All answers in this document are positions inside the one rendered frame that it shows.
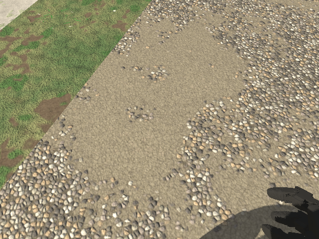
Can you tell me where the robot right hand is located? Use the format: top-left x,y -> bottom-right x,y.
261,186 -> 319,239

